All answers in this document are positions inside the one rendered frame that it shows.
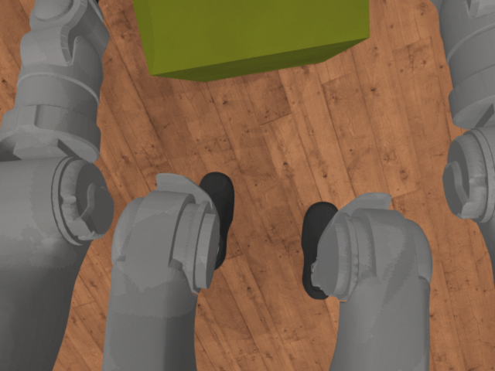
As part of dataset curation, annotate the robot left upper arm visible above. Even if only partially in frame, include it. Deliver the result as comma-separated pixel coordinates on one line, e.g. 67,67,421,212
0,155,114,371

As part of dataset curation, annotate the robot right foot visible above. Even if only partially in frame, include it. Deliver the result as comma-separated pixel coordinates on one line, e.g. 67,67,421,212
301,202,338,300

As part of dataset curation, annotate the carton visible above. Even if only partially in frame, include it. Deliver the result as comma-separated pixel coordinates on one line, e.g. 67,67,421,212
132,0,370,82

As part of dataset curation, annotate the left robot forearm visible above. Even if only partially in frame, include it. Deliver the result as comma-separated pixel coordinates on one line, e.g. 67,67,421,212
0,0,110,163

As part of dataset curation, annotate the robot right upper arm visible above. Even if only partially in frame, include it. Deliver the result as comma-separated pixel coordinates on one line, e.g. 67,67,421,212
442,125,495,288

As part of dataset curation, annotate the robot right thigh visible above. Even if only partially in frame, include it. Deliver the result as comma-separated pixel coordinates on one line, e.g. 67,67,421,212
323,208,431,371

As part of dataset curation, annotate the right robot forearm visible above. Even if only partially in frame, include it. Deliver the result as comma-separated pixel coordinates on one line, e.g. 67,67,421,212
430,0,495,130

